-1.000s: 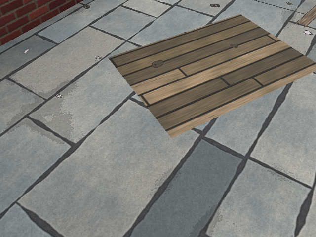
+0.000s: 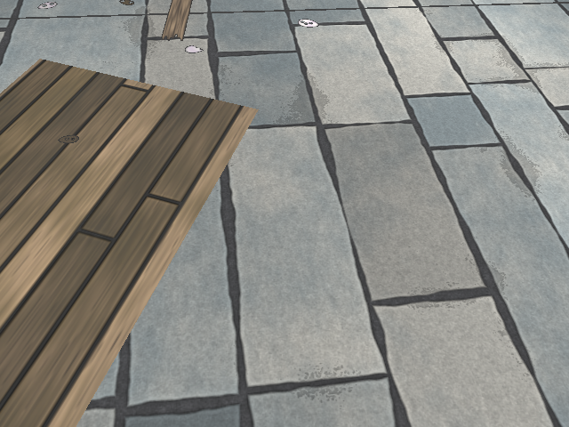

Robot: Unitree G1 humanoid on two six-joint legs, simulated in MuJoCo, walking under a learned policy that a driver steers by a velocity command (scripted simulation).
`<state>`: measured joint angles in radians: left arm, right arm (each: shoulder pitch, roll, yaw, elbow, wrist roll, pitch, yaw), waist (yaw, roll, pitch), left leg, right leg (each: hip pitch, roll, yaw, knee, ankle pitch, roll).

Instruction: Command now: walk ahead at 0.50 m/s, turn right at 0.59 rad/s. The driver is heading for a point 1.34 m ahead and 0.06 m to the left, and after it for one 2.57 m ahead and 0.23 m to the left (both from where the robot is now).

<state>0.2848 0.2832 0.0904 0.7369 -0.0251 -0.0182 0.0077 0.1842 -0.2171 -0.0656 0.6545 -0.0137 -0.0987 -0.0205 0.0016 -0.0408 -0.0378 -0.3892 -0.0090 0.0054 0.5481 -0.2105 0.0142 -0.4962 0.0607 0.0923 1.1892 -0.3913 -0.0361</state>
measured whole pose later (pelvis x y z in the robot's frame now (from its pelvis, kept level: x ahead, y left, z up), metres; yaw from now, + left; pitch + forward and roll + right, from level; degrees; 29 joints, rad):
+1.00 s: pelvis +0.52 -0.03 +0.00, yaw -7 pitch +2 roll -1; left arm 0.30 0.28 0.06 0.88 -0.02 -0.07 0.00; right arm 0.15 -0.26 -0.05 0.79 0.00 -0.08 0.03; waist 0.01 -0.02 0.03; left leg -0.39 -0.03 0.05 0.51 -0.15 0.06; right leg -0.38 -0.03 0.04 1.16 -0.39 -0.03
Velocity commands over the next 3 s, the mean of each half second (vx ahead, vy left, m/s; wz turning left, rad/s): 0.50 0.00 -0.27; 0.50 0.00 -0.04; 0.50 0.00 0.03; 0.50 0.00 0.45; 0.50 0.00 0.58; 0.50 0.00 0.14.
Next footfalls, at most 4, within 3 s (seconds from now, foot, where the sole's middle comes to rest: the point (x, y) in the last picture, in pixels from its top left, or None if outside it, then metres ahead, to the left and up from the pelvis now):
0.38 right None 0.31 -0.17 -0.77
0.88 left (270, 377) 0.63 0.04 -0.77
1.44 right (370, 288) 0.90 -0.23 -0.77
1.98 left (281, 208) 1.19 0.01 -0.77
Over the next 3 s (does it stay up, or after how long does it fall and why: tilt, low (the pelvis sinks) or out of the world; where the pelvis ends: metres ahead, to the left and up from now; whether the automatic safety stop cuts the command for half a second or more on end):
stays up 1.55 0.12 0.00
